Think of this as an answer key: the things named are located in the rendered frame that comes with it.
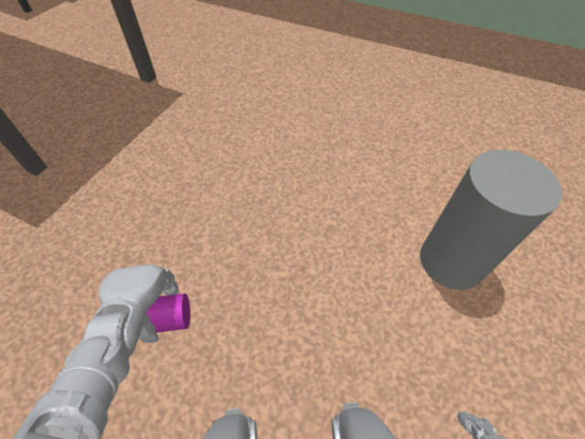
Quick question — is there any left robot hand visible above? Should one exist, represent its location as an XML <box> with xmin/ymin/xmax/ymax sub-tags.
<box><xmin>99</xmin><ymin>264</ymin><xmax>179</xmax><ymax>343</ymax></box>

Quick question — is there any left robot arm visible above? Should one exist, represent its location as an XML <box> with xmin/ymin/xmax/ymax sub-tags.
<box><xmin>12</xmin><ymin>299</ymin><xmax>145</xmax><ymax>439</ymax></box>

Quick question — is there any right robot hand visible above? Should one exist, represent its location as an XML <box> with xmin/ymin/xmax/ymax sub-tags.
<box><xmin>458</xmin><ymin>412</ymin><xmax>505</xmax><ymax>439</ymax></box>

